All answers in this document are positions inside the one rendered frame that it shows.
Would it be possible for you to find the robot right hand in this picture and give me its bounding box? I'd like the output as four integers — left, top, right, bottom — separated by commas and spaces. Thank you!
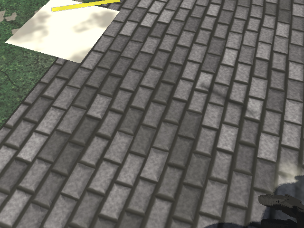
258, 194, 304, 228

